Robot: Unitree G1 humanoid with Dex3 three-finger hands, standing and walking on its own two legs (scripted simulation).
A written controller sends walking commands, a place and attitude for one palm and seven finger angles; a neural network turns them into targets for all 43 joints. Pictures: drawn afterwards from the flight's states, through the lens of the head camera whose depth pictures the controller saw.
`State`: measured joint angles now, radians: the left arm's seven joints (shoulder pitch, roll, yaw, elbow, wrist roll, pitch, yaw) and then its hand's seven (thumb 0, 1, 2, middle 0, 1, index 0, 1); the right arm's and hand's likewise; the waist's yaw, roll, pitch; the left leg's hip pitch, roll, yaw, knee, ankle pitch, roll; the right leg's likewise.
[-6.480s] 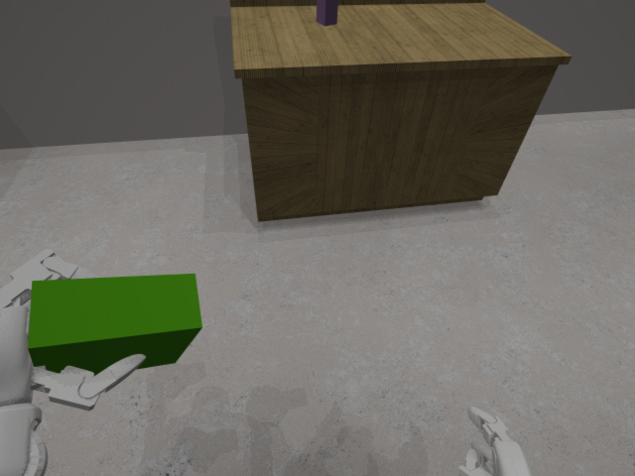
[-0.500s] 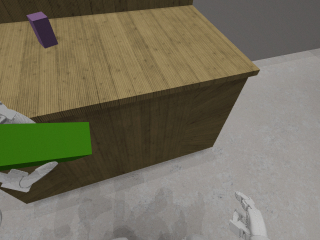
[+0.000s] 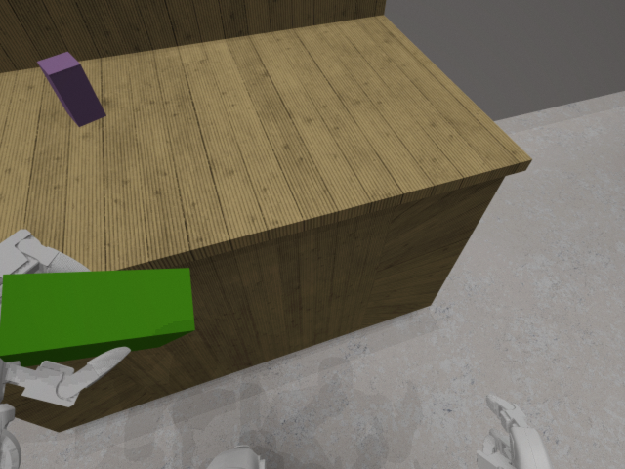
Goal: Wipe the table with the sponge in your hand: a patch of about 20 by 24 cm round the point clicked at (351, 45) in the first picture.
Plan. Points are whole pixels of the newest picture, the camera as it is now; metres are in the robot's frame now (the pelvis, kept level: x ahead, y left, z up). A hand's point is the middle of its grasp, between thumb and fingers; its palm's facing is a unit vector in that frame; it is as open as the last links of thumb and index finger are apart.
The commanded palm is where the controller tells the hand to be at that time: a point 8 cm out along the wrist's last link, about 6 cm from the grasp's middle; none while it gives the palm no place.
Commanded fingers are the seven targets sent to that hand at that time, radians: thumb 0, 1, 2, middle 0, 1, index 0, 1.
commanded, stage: take the last steps up to it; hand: left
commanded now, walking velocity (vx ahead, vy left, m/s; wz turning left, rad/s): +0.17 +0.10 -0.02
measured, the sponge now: (126, 316) +0.23 +0.19 +0.14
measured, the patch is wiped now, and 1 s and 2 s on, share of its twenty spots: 0.00 0.00 0.00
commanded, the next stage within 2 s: come to a stop and stand still in 0.24 s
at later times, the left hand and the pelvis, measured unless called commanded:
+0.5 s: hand (66, 267) +0.27 +0.25 +0.17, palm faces +0.41 -0.80 -0.43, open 9.8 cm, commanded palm +0.22 +0.29 +0.18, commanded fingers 0.00 0.10 1.30 -1.20 -1.60 -1.20 -1.60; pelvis +0.05 +0.01 -0.01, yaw -1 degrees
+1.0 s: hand out of the picture +0.23 +0.30 +0.15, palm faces +0.33 -0.87 -0.37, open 9.8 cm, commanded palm +0.18 +0.34 +0.18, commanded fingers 0.00 0.10 1.30 -1.20 -1.60 -1.20 -1.60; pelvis +0.01 +0.07 -0.01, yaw -3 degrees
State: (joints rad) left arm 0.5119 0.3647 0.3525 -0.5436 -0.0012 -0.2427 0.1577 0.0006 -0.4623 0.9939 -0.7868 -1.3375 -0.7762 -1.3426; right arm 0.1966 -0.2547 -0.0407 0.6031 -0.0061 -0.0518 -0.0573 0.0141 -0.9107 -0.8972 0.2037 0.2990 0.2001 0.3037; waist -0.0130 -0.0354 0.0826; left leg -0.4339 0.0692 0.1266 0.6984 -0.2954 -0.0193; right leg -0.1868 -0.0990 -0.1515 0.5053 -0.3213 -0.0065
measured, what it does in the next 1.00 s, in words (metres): steps on the spot: left foot, then right foot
